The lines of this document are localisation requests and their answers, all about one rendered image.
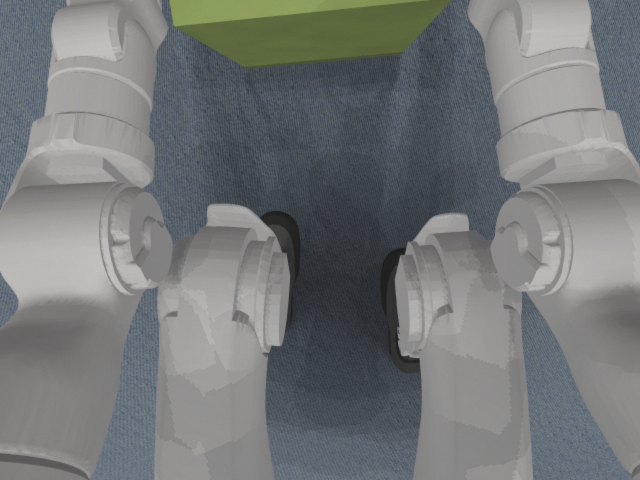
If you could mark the carton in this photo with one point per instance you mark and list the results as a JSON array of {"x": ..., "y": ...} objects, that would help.
[{"x": 269, "y": 33}]

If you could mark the robot right upper arm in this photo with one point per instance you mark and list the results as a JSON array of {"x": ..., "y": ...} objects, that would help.
[{"x": 574, "y": 248}]

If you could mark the robot left upper arm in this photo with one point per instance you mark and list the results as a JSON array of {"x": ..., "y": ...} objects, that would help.
[{"x": 78, "y": 257}]

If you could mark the robot left foot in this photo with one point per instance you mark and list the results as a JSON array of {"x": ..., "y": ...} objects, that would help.
[{"x": 287, "y": 233}]

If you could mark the right robot forearm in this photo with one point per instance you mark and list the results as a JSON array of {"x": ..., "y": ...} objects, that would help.
[{"x": 545, "y": 82}]

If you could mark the left robot forearm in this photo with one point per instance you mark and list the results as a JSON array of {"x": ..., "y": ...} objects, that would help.
[{"x": 100, "y": 96}]

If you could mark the left robot shin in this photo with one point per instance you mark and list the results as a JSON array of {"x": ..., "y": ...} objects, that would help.
[{"x": 229, "y": 215}]

